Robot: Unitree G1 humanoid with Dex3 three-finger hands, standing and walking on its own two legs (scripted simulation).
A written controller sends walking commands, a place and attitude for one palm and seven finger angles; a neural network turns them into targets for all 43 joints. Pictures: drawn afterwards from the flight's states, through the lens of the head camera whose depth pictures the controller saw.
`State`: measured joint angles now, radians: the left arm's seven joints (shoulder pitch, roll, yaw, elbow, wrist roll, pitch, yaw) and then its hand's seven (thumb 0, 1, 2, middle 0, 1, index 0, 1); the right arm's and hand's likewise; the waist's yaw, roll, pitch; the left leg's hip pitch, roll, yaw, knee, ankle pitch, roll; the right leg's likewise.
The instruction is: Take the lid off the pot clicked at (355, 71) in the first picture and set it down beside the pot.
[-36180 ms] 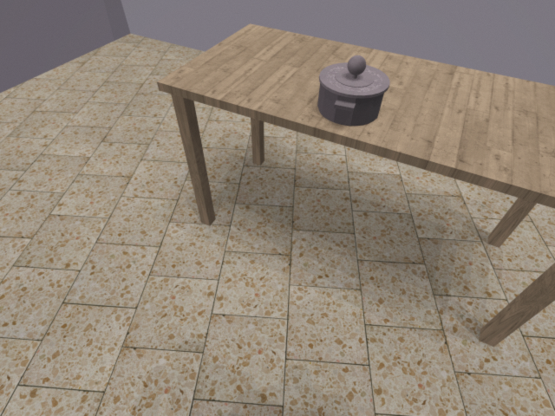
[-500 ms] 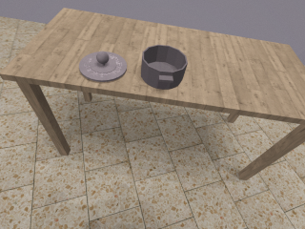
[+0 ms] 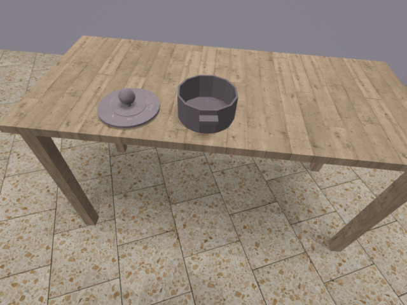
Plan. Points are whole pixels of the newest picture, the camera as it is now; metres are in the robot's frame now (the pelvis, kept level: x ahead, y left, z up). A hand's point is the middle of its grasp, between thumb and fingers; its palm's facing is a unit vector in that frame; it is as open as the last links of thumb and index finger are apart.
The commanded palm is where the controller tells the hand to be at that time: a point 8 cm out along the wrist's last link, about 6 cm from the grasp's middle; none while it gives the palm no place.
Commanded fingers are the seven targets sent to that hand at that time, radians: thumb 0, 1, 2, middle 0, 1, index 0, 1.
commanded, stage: stop stepping back and stand still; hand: left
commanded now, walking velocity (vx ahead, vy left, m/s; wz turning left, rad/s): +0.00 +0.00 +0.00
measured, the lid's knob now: (126, 96) +0.68 +0.27 +0.01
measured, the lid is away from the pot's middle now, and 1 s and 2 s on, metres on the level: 0.25 0.25 0.25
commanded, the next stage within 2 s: let the arm hang, fingers relaxed in 0.14 s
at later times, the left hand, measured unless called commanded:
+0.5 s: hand out of the picture +0.02 +0.16 -0.18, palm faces +0.04 -0.98 -0.19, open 7.3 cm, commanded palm none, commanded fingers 0.00 0.90 0.90 -0.20 -0.30 -0.20 -0.30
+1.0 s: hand out of the picture +0.02 +0.17 -0.18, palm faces +0.04 -0.98 -0.17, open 7.3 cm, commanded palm none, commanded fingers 0.00 0.90 0.90 -0.20 -0.30 -0.20 -0.30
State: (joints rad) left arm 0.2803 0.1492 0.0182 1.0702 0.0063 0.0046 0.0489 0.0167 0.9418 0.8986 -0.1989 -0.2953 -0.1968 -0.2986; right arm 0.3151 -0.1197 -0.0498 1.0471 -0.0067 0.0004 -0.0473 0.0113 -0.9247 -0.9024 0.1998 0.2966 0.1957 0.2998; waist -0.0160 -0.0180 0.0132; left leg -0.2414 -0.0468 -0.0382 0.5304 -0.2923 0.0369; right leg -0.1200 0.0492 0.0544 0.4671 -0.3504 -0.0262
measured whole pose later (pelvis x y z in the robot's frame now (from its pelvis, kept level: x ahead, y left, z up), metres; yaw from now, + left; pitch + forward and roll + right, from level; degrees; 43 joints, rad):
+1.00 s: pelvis +0.01 +0.00 +0.00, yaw +0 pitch +0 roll +0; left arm 0.27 0.15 0.02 1.10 0.00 0.00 0.05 0.01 0.92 0.90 -0.20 -0.30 -0.20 -0.30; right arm 0.30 -0.11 -0.05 1.10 0.00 0.00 -0.05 0.01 -0.92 -0.90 0.20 0.30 0.20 0.30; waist -0.01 -0.03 0.05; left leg -0.20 -0.05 -0.04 0.49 -0.28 0.04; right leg -0.08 0.05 0.06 0.41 -0.34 -0.02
